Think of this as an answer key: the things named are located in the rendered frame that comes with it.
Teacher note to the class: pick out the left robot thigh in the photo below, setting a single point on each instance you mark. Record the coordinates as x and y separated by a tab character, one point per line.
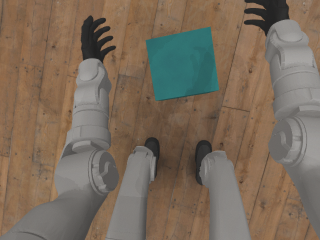
129	217

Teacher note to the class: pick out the robot right upper arm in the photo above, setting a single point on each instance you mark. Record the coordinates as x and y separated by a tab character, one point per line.
295	143

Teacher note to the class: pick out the robot left upper arm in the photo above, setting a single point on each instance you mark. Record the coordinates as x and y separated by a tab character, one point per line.
83	181

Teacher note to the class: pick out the carton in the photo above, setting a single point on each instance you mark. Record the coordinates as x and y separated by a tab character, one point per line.
182	64

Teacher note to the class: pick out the left robot forearm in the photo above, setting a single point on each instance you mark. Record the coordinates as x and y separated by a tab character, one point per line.
90	116

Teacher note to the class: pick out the left robot hand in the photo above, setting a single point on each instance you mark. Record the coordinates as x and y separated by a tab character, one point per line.
91	49

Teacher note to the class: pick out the right robot forearm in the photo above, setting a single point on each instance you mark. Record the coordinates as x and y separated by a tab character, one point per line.
293	70

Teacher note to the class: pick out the right robot hand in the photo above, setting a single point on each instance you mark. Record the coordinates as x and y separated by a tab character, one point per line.
275	11

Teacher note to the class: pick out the robot left shin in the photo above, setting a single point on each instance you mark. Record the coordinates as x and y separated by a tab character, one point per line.
140	149

